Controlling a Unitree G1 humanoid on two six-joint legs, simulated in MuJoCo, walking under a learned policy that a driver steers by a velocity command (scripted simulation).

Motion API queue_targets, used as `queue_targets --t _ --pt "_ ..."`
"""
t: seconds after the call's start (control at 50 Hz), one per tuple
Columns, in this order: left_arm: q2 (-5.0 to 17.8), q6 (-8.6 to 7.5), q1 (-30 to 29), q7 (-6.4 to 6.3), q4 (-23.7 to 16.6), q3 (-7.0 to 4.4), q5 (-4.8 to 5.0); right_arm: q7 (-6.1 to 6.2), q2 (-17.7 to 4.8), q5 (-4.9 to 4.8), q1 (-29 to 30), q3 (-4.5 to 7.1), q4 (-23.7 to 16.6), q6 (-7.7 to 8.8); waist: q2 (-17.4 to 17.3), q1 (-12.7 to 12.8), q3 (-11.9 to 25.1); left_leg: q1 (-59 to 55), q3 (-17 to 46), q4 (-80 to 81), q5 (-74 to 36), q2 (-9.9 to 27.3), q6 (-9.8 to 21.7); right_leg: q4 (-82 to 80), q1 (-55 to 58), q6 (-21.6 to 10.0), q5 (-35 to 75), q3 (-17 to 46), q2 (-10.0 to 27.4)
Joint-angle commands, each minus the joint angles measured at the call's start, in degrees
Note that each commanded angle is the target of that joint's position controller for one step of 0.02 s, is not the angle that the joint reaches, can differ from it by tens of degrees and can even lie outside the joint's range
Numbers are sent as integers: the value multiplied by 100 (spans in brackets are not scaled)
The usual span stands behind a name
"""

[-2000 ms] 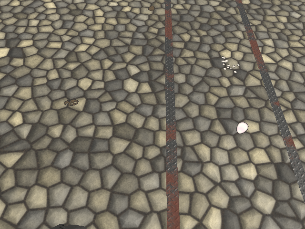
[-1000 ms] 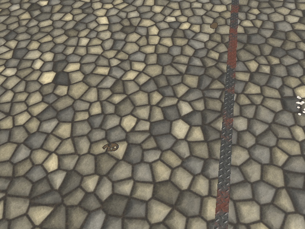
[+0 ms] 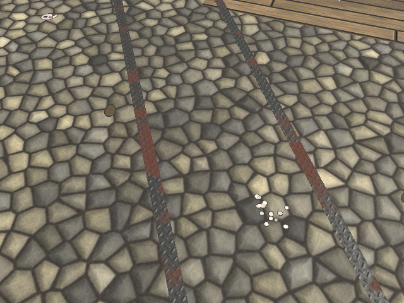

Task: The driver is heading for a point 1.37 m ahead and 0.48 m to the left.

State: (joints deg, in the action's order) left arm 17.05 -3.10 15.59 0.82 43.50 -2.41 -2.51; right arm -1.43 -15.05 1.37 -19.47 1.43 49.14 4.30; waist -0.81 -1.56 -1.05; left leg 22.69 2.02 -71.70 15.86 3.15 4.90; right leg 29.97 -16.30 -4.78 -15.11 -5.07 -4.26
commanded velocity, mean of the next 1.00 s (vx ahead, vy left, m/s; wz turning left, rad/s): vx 0.99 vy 0.00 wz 0.65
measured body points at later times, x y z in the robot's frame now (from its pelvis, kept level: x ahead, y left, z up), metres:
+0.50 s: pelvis +0.49 +0.06 +0.00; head +0.51 +0.05 +0.45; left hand +0.61 +0.33 -0.09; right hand +0.54 -0.24 -0.13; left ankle +0.48 +0.07 -0.73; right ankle +0.50 -0.11 -0.63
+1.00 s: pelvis +0.95 +0.16 +0.00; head +0.97 +0.18 +0.45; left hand +0.73 +0.38 -0.12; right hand +1.30 +0.10 -0.06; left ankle +0.95 +0.29 -0.64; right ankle +0.95 +0.00 -0.73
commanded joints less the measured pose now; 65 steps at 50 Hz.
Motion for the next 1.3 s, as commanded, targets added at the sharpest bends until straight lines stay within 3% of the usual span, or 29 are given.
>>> queue_targets --t 0.02,0.1,0.18,0.24,0.28,0.32,0.34,0.36,0.38,0.42,0.48,0.56,0.66,0.7,0.72,0.74,0.76,0.78,0.8,0.84,0.92,1.06,1.14,1.16,1.18,1.2,1.22,1.26,1.3 --pt "366 -212 484 -31 25 -94 122 -126 -332 136 170 22 -515 -90 482 -21 -373 1681 182 223 -61 495 -136 -2304 657 -806 -1041 2240 1508" --pt "401 -364 759 44 242 -88 194 -198 -322 110 1608 -77 -1084 -96 309 88 -1030 2195 -260 1746 -1231 581 -271 -2898 358 -763 542 1213 1114" --pt "658 -536 1072 31 485 -109 282 -332 -229 -59 2171 -167 -1166 -43 38 226 -940 828 -777 3368 -2768 39 118 -3497 701 -382 2957 96 1209" --pt "928 -445 1238 -104 607 -133 139 -266 -449 -31 2016 -114 -1059 -57 495 119 -326 540 -1209 3564 -2246 -650 347 -2442 2253 15 6548 -362 1366" --pt "1161 -230 1096 -258 603 -193 -47 -184 -769 -13 799 10 -735 -88 900 -538 521 -624 -1232 3434 -1372 -1090 533 -409 2629 182 8256 -451 1557" --pt "1229 -107 615 -307 441 -229 -130 -23 -1321 13 -1424 325 -104 -165 692 -1520 1352 -2956 -468 3753 -337 -806 876 3365 1334 173 6647 -550 1252" --pt "244 -265 966 -130 97 -28 34 63 -1935 45 -1019 539 -151 -285 -1682 -473 1494 -4800 2423 3917 -609 778 1599 5945 -1630 578 -538 -252 38" --pt "548 -388 857 -113 -199 23 160 18 -1994 -33 -681 614 -348 -298 -1054 -515 2407 -5370 4607 5039 203 1283 2377 6751 -2801 507 -863 965 -52" --pt "683 -467 194 -140 -307 53 121 55 -1688 -48 -469 590 -357 -259 -68 -557 1549 -4683 4234 5452 289 1158 2130 6304 -3099 383 -378 1190 358" --pt "517 -479 -266 -122 -486 135 -16 110 -1131 -63 -309 466 -129 -186 581 -38 243 -2616 3124 5742 -389 646 1622 4943 -2572 352 -292 1125 829" --pt "360 -118 -255 -60 -612 210 -238 124 -954 -127 -203 352 -139 -23 457 429 -206 -1078 2330 5975 -780 85 1506 3978 -1991 637 -684 967 1021" --pt "189 -94 -1711 69 -1250 357 -86 74 -1149 -136 -258 441 -244 89 116 92 -712 58 1873 6465 -1534 -398 1232 1653 -1385 848 1092 475 932" --pt "375 -135 -2029 21 -1425 303 59 68 -1363 -210 -640 556 -181 69 -160 -258 -202 -1174 1994 5865 -3522 -238 692 129 -451 619 2155 487 503" --pt "787 -166 -1195 -93 -1195 124 69 115 -1606 -148 -562 606 -201 51 -172 148 489 -1669 2022 4538 -4997 -248 421 -8 633 501 1350 537 206" --pt "1006 -195 -184 -177 -954 2 96 99 -1782 -116 -273 638 -263 63 -192 788 989 -1382 1974 3300 -4922 -361 308 -24 1730 446 992 588 333" --pt "1352 -215 1075 -301 -705 -166 12 86 -1462 -73 -19 553 -379 129 -43 1370 1630 -575 1748 1700 -3912 -577 255 251 3134 321 -165 1138 1015" --pt "1664 -220 1726 -373 -548 -262 -215 131 -380 -128 -149 289 -598 158 1428 1213 2152 951 1128 -211 1264 -1092 246 -105 4409 129 -1738 3103 2713" --pt "1839 -165 1074 -281 -617 -347 -170 142 -546 -324 -687 196 -899 96 2510 586 2674 1893 692 -1109 1235 -1036 220 -1329 4368 -392 -2671 5910 3376" --pt "1084 -131 357 -242 -768 -247 -118 175 -978 -145 -68 250 -695 -29 1198 632 1528 2184 519 -1057 464 -494 218 -1538 3376 -335 -3208 4940 2890" --pt "561 -126 142 -196 -562 -123 -117 6 -938 -16 499 273 -734 -152 239 528 487 1986 326 -575 -10 -129 100 -1515 2071 -171 -1177 3010 2375" --pt "208 -321 669 -79 102 -29 122 -228 -352 56 1111 92 -1236 -416 554 238 -76 2284 175 -339 -132 291 72 -1821 1410 93 868 1173 2066" --pt "627 -477 860 -61 440 -69 82 -463 -327 81 2425 -134 -1810 -339 214 152 -803 996 -902 2575 -1693 -217 340 -2720 754 212 3704 -785 1605" --pt "1377 -234 1007 -190 510 -183 72 -258 -826 150 1024 39 -1219 -241 764 -714 211 -917 -1044 3075 -650 -1069 729 -319 1752 93 7800 -879 1955" --pt "1413 -153 800 -219 439 -176 72 -173 -1040 154 -133 167 -823 -230 789 -1250 750 -2185 -766 3552 -637 -1059 897 1168 1409 44 7499 -848 1951" --pt "1269 -125 774 -200 396 -165 41 -48 -1402 191 -810 350 -560 -271 484 -1399 1079 -3488 -71 3736 -174 -622 1000 3255 319 96 4866 -824 1551" --pt "378 -172 1438 -78 22 9 118 52 -2023 197 -282 499 -737 -329 -1302 -283 1701 -5040 2775 3896 -390 1224 1453 5715 -1905 383 -1358 -501 626" --pt "802 -248 910 -101 -263 -24 225 89 -1951 99 -486 525 -886 -357 -525 -661 2477 -5296 4167 4878 142 1536 1850 6338 -2707 284 -1048 658 482" --pt "678 -304 311 -99 -314 26 245 176 -1406 30 -162 443 -571 -228 214 -267 474 -3366 2937 5528 -327 1184 1474 5374 -2993 229 -342 709 999" --pt "467 -86 611 -32 -58 76 112 202 -940 88 214 293 -528 -36 486 244 -20 -1818 1928 5798 -861 884 1199 4705 -2098 264 -334 881 1198"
